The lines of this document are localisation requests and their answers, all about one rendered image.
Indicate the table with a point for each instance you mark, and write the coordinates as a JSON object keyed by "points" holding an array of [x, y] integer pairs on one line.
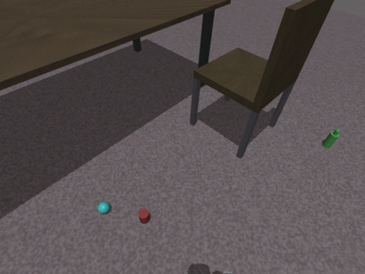
{"points": [[39, 36]]}

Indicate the chair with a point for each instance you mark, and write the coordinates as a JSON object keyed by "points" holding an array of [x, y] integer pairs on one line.
{"points": [[253, 81]]}

